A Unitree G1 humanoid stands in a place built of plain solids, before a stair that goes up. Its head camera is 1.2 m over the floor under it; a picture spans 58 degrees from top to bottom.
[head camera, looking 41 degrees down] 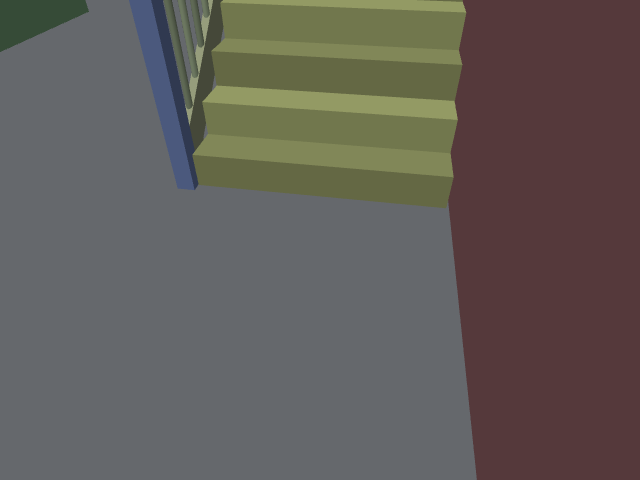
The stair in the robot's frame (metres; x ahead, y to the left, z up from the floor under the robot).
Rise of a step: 0.17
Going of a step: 0.21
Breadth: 1.20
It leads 9 degrees to the right of straight ahead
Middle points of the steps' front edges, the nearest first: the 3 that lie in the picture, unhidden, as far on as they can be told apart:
1.70 0.01 0.17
1.91 -0.03 0.34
2.11 -0.06 0.51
